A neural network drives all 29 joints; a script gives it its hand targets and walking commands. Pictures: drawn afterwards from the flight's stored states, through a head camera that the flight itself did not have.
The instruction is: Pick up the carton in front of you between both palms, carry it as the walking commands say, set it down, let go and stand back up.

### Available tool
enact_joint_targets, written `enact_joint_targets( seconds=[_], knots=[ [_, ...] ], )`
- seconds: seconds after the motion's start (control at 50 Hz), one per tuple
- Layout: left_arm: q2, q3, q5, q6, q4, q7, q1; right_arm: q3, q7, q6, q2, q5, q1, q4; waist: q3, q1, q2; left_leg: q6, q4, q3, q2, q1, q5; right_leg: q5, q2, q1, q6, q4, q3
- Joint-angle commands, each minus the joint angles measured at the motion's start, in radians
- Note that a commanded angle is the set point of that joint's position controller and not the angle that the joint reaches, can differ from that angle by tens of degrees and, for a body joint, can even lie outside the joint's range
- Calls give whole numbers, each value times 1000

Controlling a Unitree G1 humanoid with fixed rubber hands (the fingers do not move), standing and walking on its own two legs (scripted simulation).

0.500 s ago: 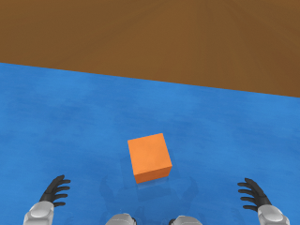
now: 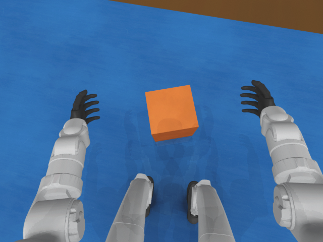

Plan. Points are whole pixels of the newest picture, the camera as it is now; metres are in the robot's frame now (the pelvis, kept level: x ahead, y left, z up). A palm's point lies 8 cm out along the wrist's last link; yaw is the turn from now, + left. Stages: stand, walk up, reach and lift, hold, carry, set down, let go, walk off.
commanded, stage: reach and lift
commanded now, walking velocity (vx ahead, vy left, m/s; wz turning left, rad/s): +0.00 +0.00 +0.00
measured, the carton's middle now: (170, 116) +0.52 +0.03 -0.56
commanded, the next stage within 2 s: none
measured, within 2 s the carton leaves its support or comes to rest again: neither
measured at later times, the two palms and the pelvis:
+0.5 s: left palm (109, 86) +0.49 +0.22 -0.14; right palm (235, 65) +0.58 -0.15 -0.14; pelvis +0.00 -0.01 -0.03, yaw +1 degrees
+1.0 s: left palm (124, 111) +0.48 +0.23 -0.37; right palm (215, 99) +0.56 -0.15 -0.38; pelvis -0.03 -0.01 -0.22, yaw +3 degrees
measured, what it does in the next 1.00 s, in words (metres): lowers itself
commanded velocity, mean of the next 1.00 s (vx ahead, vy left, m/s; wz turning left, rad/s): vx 0.00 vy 0.00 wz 0.00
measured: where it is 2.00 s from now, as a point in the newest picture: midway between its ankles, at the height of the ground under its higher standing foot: (169, 207)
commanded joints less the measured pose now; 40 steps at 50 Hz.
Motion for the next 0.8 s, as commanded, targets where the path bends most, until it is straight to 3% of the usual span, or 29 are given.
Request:
enact_joint_targets(
  seconds=[0.0, 0.12, 0.22, 0.34, 0.46, 0.54, 0.66, 0.78],
  knots=[
    [119, 46, 0, 3, -87, 27, -310, -36, 5, -1, -161, -6, -376, -30, -734, 23, -46, -39, -94, 73, -44, 234, 123, 82, 43, 349, 6, -99, -15],
    [80, 91, 12, 9, -39, 62, -550, -54, 14, -5, -198, -29, -667, 94, -814, 49, -67, -52, -80, 95, -55, 181, 41, -13, 52, 251, 5, -86, -28],
    [44, 151, 46, -14, -15, 72, -691, -83, 27, -33, -212, -66, -848, 173, -899, 65, -90, -58, -61, 104, -65, 134, 85, 46, 60, 205, 3, -58, -32],
    [4, 238, 106, -54, -42, 59, -744, -125, 36, -69, -198, -121, -944, 184, -1061, 86, -125, -57, -28, 118, -79, 100, 259, 267, 76, 263, 4, -11, -26],
    [-41, 284, 151, -105, -99, 19, -651, -154, 29, -101, -111, -172, -884, 110, -1133, 85, -150, -49, -1, 116, -87, 8, 492, 568, 79, 322, 5, 37, -4],
    [-69, 310, 178, -155, -72, -6, -611, -169, 13, -136, -43, -193, -826, 102, -1087, 72, -154, -58, 53, 108, -86, -159, 533, 683, 67, 265, 2, 105, 27],
    [-73, 337, 192, -199, 21, -7, -592, -173, -31, -170, -14, -199, -767, 123, -1026, 55, -132, -80, 235, 108, -85, -353, 429, 535, 70, -30, 11, 269, 24],
    [-4, 276, 110, -214, 63, 23, -668, -79, -76, -184, -83, -102, -845, 127, -1118, 52, -134, -81, 468, 108, -84, -418, 403, 422, 75, -219, 21, 488, 8]
  ],
)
